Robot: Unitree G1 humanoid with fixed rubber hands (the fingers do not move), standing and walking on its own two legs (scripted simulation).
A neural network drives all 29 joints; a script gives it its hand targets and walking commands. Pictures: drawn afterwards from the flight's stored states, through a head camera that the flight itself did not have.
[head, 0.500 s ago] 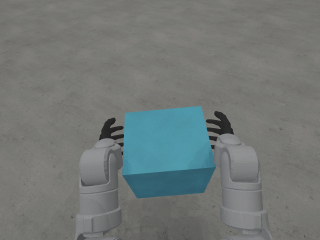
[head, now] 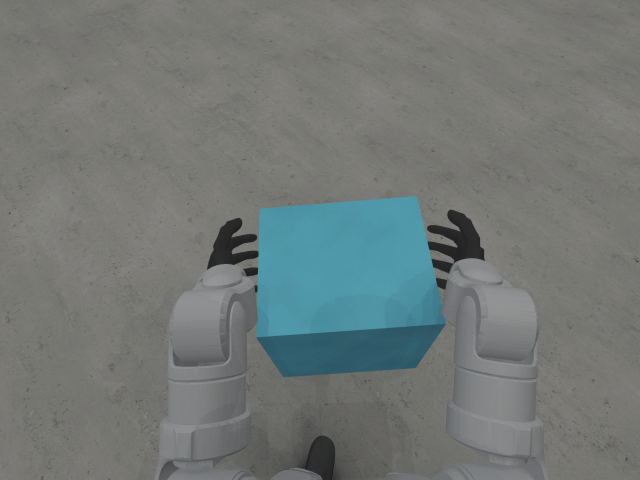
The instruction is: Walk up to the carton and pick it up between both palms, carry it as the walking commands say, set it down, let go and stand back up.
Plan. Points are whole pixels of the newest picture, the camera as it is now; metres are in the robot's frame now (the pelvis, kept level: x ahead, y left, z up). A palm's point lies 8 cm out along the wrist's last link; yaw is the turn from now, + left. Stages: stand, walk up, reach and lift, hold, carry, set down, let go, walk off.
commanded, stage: carry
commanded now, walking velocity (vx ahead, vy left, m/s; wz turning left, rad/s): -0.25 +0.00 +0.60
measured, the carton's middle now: (344, 294) +0.34 +0.00 -0.02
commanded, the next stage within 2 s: none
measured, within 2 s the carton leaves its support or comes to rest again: neither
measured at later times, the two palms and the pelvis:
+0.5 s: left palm out of the picture +0.13 +0.33 +0.04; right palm (275, 376) +0.22 +0.07 +0.05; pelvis -0.11 +0.09 -0.02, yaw +18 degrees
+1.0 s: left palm out of the picture +0.06 +0.27 +0.11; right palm (327, 443) +0.15 +0.02 +0.07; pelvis -0.18 +0.04 -0.01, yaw +22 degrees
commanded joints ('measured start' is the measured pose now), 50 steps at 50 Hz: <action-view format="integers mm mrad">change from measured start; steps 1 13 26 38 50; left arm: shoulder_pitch -392 -273 -427 -278 -282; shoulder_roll -1053 -971 -1047 -1032 -1002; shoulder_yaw -637 -581 -696 -584 -532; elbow -79 84 -104 90 148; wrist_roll -434 -360 -478 -426 -440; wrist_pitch -20 29 -6 17 10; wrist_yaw -350 -377 -371 -430 -472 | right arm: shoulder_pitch -405 -384 -379 -408 -509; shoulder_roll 967 940 943 966 988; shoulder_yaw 709 682 691 740 811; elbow -4 139 -67 -2 7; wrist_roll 558 567 525 494 526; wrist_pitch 23 48 16 17 24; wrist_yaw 356 366 328 314 278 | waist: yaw -24 -33 -40 -25 -9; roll -287 -38 178 -220 -297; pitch -494 -264 -427 -353 -309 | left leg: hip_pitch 175 144 358 -234 -179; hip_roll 8 75 270 63 81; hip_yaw -8 230 -239 108 218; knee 977 171 200 899 817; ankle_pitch -602 -88 431 -688 -470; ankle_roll -74 -42 169 56 25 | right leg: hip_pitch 175 227 -100 410 379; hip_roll -472 -383 -50 -580 -379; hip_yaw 195 -134 94 285 41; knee -475 25 210 -419 -396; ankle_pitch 406 607 -43 645 614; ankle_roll -177 11 50 -138 -99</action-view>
